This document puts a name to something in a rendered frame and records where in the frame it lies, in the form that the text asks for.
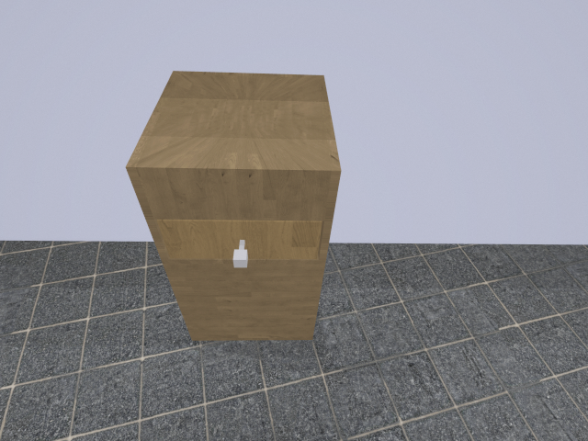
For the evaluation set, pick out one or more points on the handle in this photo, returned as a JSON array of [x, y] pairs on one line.
[[240, 257]]

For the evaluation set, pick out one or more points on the drawer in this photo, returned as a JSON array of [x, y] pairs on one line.
[[264, 239]]

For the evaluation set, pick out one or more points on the cabinet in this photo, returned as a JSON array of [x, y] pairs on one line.
[[241, 147]]

